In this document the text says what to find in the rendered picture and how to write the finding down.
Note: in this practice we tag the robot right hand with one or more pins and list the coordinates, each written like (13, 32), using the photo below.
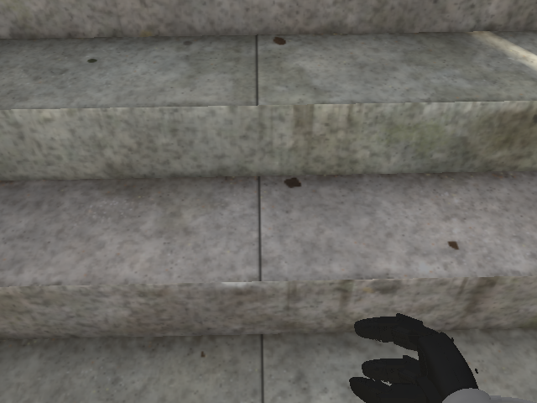
(440, 371)

